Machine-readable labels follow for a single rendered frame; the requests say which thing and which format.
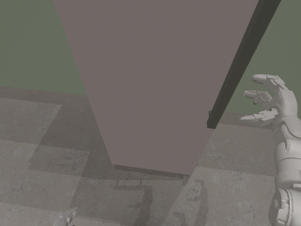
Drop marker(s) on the left robot hand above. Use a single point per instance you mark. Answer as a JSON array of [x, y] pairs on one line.
[[67, 217]]

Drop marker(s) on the right robot forearm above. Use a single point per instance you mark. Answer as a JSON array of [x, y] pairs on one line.
[[287, 153]]

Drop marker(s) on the right robot upper arm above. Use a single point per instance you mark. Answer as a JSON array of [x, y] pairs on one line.
[[285, 208]]

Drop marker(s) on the right robot hand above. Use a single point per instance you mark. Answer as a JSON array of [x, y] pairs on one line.
[[284, 102]]

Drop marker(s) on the fridge door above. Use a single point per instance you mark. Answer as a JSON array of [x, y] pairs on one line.
[[152, 70]]

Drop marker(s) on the handle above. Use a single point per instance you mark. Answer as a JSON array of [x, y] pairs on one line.
[[256, 28]]

